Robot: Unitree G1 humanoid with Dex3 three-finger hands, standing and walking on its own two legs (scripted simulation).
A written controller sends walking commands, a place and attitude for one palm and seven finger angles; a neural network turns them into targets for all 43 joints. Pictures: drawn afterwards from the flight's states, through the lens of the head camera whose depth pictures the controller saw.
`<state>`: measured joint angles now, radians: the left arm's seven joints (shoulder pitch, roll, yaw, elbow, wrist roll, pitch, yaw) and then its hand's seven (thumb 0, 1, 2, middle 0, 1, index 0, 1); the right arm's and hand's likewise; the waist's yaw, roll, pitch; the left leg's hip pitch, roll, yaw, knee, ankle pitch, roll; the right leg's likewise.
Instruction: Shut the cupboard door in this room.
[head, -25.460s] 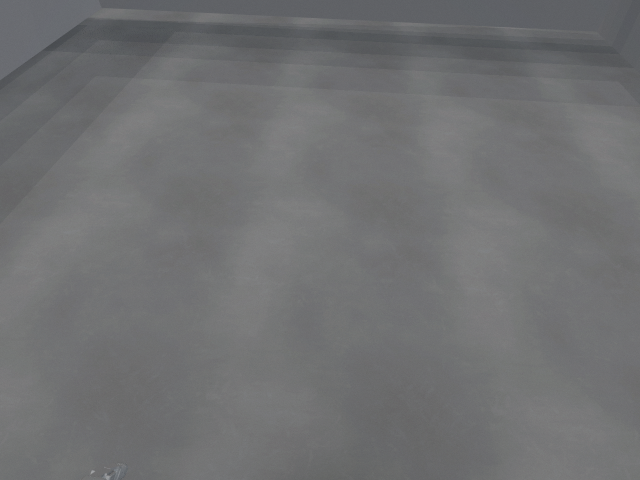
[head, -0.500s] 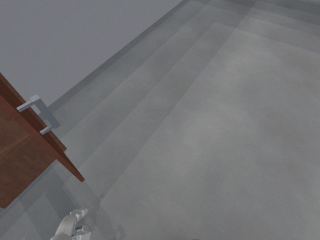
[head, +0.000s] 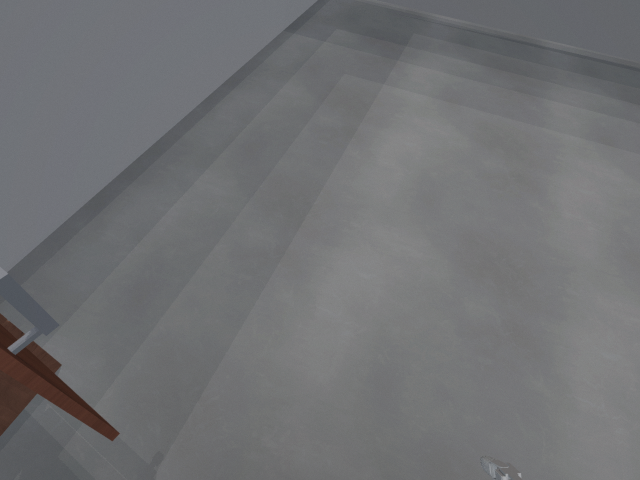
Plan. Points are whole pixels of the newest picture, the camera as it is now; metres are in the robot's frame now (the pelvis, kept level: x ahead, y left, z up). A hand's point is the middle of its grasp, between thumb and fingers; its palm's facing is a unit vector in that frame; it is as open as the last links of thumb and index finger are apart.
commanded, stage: walk around to get in front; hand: left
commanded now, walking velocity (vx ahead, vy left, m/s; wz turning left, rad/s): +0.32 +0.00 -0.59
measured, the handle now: (8, 314) +0.28 +0.44 -0.01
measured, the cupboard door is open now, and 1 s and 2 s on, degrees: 78 78 78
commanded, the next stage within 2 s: none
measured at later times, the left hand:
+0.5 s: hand (302, 329) +0.38 +0.06 -0.17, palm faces -0.32 -0.92 -0.20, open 7.4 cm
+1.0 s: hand (295, 333) +0.38 +0.07 -0.18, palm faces -0.24 -0.96 -0.17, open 7.4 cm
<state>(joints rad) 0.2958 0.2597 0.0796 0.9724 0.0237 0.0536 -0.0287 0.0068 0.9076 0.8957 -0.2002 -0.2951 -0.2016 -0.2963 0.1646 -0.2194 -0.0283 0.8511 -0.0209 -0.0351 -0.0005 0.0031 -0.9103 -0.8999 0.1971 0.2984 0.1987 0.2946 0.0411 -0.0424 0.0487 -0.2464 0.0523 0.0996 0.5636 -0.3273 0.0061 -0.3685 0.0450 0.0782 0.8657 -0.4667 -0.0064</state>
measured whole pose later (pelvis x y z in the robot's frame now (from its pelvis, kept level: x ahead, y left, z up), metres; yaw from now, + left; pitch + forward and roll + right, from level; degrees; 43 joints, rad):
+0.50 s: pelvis +0.18 -0.07 -0.02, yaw -16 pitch -1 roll +0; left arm 0.05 0.22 0.05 0.92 0.01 -0.05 -0.02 0.00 0.91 0.90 -0.20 -0.29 -0.20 -0.30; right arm 0.44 -0.15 -0.04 1.10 0.00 0.00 -0.01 0.01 -0.91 -0.90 0.20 0.30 0.20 0.29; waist -0.06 -0.01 0.15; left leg -0.22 0.14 0.11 1.23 -0.47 -0.05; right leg -0.42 0.02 -0.16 0.68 -0.25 -0.13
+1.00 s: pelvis +0.41 -0.11 -0.01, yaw -21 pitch +0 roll +0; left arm 0.43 0.15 0.03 1.14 0.02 -0.06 0.01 0.00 0.91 0.90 -0.20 -0.29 -0.20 -0.30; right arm 0.04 -0.17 -0.03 0.97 -0.02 -0.04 0.02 0.00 -0.91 -0.90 0.19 0.30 0.20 0.29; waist 0.07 -0.01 0.06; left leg -0.38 0.07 0.12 0.56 -0.18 0.01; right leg -0.02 0.05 -0.04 0.49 -0.45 -0.05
